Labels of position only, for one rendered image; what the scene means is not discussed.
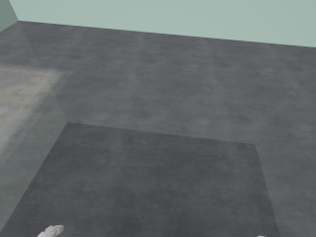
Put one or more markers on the left robot hand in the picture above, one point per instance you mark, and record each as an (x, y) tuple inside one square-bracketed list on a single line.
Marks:
[(52, 231)]

